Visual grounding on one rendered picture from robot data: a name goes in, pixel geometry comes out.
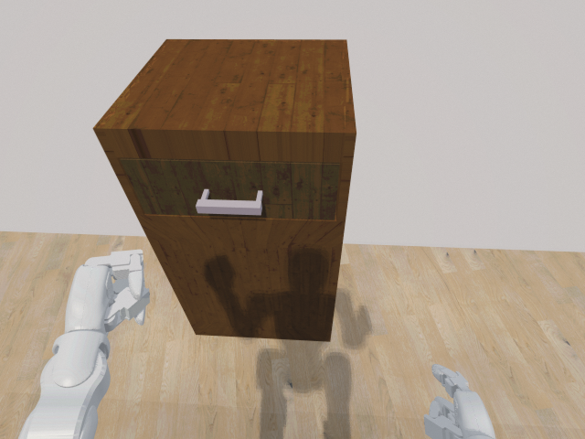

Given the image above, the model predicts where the left robot forearm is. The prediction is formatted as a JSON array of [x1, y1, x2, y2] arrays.
[[18, 329, 111, 439]]

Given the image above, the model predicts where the robot right hand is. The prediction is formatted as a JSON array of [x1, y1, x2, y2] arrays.
[[424, 364, 495, 439]]

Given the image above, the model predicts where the drawer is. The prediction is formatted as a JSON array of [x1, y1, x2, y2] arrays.
[[120, 157, 340, 220]]

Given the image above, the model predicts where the robot left hand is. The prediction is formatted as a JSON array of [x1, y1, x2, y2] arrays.
[[65, 250, 150, 337]]

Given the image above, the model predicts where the handle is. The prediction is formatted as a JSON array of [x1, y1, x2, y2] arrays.
[[196, 189, 263, 215]]

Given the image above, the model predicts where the cabinet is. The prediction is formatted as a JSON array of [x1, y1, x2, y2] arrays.
[[92, 39, 356, 342]]

